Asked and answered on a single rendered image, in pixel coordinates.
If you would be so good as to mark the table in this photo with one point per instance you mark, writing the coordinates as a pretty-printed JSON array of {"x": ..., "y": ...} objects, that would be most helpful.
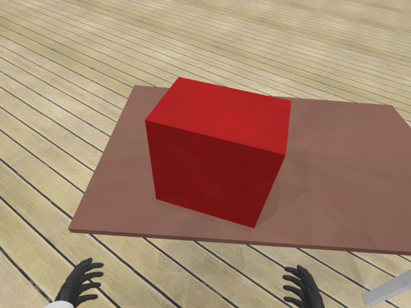
[{"x": 344, "y": 185}]

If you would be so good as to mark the carton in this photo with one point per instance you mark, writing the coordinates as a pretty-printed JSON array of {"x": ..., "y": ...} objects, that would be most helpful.
[{"x": 217, "y": 150}]

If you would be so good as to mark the right robot hand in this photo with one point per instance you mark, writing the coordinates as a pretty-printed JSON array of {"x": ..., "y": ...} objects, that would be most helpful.
[{"x": 309, "y": 293}]

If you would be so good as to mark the left robot hand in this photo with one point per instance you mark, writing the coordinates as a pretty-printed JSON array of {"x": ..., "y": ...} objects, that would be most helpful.
[{"x": 73, "y": 286}]

